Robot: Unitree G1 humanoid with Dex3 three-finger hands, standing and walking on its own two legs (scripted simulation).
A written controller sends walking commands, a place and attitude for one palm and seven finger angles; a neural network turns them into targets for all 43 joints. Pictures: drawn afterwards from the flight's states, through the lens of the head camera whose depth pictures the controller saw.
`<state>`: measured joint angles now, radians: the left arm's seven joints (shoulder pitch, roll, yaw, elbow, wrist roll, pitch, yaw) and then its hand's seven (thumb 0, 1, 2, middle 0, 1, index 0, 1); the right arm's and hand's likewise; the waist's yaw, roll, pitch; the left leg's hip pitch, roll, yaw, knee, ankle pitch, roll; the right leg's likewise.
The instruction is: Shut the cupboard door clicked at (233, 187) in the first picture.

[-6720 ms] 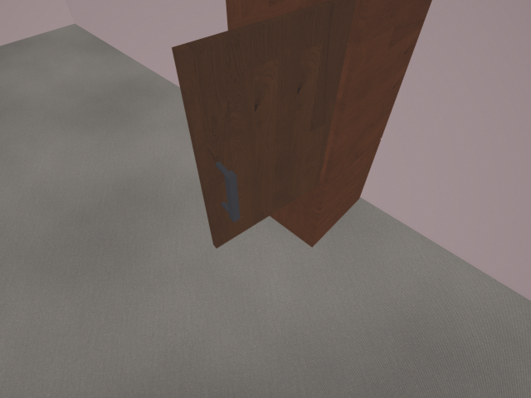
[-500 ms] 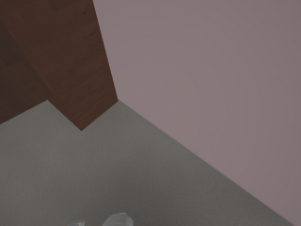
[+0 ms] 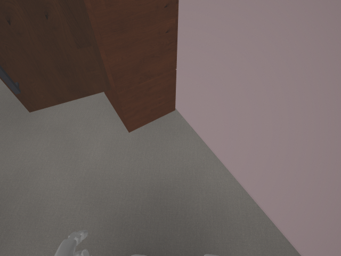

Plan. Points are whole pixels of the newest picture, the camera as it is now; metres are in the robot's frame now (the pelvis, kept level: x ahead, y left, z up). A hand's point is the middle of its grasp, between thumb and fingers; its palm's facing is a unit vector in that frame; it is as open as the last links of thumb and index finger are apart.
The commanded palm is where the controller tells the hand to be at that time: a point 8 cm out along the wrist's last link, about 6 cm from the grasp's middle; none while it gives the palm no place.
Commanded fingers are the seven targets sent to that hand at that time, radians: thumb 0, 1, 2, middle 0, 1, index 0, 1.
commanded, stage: turn to face it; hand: left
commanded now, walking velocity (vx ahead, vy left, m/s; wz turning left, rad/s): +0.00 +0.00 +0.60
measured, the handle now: (6, 74) +0.74 +0.70 -0.09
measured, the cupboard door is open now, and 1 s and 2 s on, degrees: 81 81 81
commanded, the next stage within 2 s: take the last steps up to it in 0.58 s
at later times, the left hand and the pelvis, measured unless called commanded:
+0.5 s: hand out of the picture -0.02 +0.23 -0.18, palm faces +0.31 -0.92 -0.23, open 7.4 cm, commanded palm none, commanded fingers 0.00 0.90 0.90 -0.20 -0.30 -0.20 -0.30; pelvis +0.00 +0.01 +0.00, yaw +16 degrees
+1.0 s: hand out of the picture -0.03 +0.17 -0.15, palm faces +0.45 -0.87 -0.21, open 7.4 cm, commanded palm none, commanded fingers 0.00 0.90 0.90 -0.20 -0.30 -0.20 -0.30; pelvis +0.03 +0.00 +0.02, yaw +24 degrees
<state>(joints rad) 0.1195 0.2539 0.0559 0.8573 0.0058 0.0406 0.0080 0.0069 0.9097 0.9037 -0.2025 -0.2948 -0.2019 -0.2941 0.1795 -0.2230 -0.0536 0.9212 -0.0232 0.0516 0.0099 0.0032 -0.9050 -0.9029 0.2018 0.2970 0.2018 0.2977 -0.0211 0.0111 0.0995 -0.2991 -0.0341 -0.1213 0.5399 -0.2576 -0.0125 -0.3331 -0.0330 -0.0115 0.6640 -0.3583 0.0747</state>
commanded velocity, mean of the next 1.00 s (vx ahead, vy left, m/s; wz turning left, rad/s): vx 0.10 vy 0.05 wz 0.31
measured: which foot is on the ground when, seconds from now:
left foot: down 0.00-0.02, up 0.04-0.36, down 0.38-0.78, up 0.80-1.00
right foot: up 0.00-0.00, down 0.02-0.38, up 0.40-0.76, down 0.78-1.00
